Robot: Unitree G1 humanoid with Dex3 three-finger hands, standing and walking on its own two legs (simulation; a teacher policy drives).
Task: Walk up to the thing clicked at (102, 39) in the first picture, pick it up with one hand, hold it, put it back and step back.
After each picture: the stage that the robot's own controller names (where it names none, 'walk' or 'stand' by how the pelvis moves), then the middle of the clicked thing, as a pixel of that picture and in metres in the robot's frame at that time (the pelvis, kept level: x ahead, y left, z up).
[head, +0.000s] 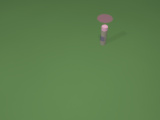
stand; (103, 35) +1.44 -0.25 -0.66
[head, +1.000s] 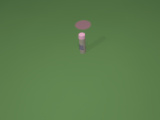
walk; (82, 43) +1.32 +0.08 -0.63
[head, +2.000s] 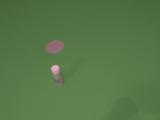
walk; (57, 76) +0.86 +0.29 -0.65
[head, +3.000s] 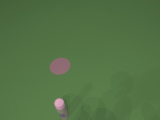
walk; (62, 109) +0.53 +0.24 -0.65
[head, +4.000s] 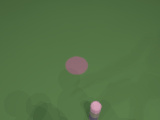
walk; (94, 113) +0.46 -0.09 -0.60
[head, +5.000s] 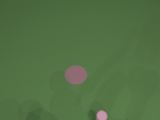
stand; out of the picture +0.43 -0.09 -0.63
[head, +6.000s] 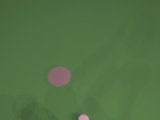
walk; out of the picture +0.40 +0.00 -0.63
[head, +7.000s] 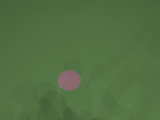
stand; out of the picture +0.33 +0.00 -0.65
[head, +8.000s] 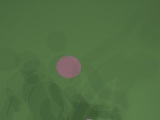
walk; out of the picture +0.28 -0.07 -0.62
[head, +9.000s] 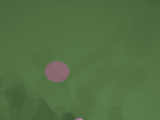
walk; out of the picture +0.33 -0.03 -0.62
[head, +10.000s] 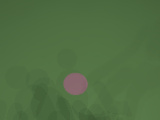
stand; out of the picture +0.24 -0.08 -0.63
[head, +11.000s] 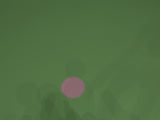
stand; out of the picture +0.28 -0.01 -0.64
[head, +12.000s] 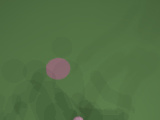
stand; out of the picture +0.30 +0.03 -0.63
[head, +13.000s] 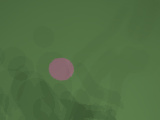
walk; out of the picture +0.25 -0.07 -0.64
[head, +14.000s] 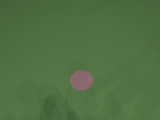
stand; out of the picture +0.34 -0.07 -0.63
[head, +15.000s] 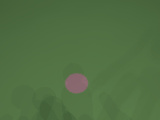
stand; out of the picture +0.34 -0.06 -0.66
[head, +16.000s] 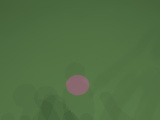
stand; out of the picture +0.32 -0.06 -0.66
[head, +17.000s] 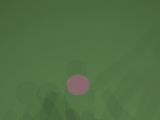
stand; out of the picture +0.31 -0.05 -0.66
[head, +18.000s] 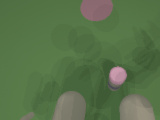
go down; (115, 80) +0.39 -0.07 -0.35
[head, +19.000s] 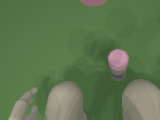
go down; (118, 67) +0.41 -0.09 -0.24
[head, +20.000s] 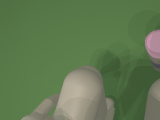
close in; out of the picture +0.41 -0.13 -0.18
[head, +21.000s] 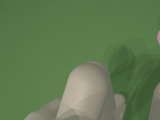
go down; out of the picture +0.42 -0.14 -0.16
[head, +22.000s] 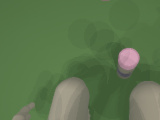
go down; (126, 66) +0.41 -0.10 -0.25
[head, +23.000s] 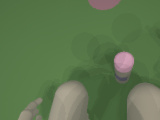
go down; (122, 70) +0.42 -0.09 -0.25
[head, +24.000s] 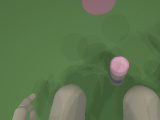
go down; (117, 73) +0.42 -0.08 -0.28
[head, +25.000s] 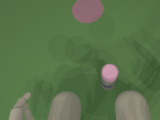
go down; (108, 78) +0.41 -0.07 -0.33
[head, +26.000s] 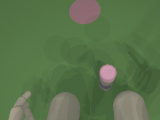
go down; (106, 79) +0.41 -0.07 -0.33
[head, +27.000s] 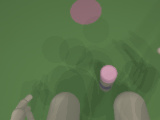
go down; (106, 80) +0.41 -0.07 -0.32
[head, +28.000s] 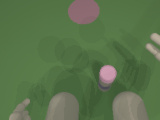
go down; (105, 80) +0.41 -0.07 -0.32
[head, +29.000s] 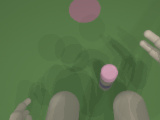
go down; (106, 79) +0.41 -0.07 -0.32
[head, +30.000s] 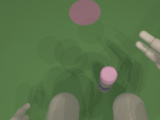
go down; (106, 81) +0.41 -0.07 -0.32
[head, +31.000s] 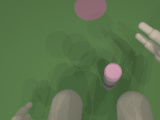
go down; (110, 78) +0.41 -0.07 -0.31
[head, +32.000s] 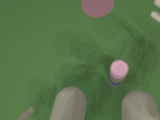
go down; (116, 75) +0.42 -0.07 -0.30
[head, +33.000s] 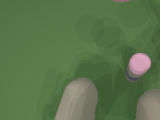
go down; (135, 70) +0.41 -0.10 -0.27
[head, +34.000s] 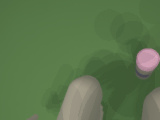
go down; (145, 66) +0.41 -0.11 -0.26
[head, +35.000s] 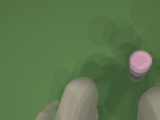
go down; (138, 68) +0.41 -0.10 -0.25
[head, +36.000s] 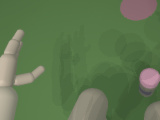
go down; (147, 84) +0.40 -0.10 -0.31
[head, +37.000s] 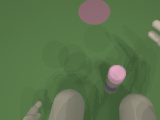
go down; (113, 81) +0.42 -0.07 -0.29
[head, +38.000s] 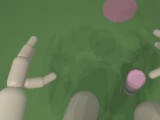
go down; (133, 84) +0.39 -0.09 -0.33
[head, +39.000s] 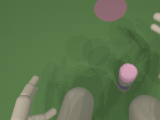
go down; (125, 79) +0.42 -0.07 -0.31
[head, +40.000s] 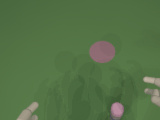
go down; (116, 113) +0.36 -0.06 -0.53
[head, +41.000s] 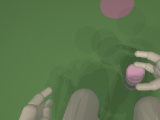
go down; (133, 78) +0.41 -0.07 -0.33
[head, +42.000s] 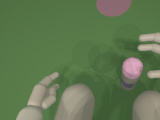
go down; (129, 76) +0.42 -0.09 -0.24
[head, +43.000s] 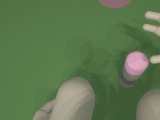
stand; (131, 72) +0.42 -0.08 -0.18
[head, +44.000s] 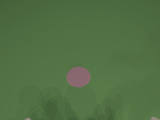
stand; out of the picture +0.35 -0.06 -0.58
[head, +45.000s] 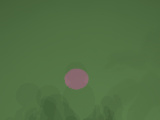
stand; out of the picture +0.33 -0.05 -0.59
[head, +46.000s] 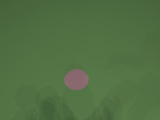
stand; out of the picture +0.33 -0.05 -0.59
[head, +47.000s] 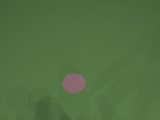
stand; out of the picture +0.34 -0.05 -0.65
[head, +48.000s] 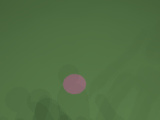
stand; out of the picture +0.34 -0.06 -0.66
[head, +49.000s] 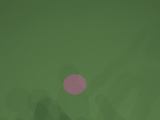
stand; out of the picture +0.34 -0.06 -0.66
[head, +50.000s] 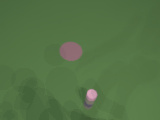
walk; (89, 100) +0.47 -0.09 -0.63
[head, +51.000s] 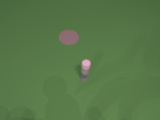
walk; (85, 71) +0.78 -0.04 -0.64
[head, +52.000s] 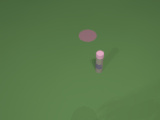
stand; (99, 62) +0.99 -0.08 -0.64
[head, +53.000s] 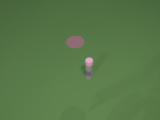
stand; (88, 69) +0.94 -0.05 -0.66
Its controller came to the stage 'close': yes
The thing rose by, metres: 0.00
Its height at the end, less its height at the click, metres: +0.00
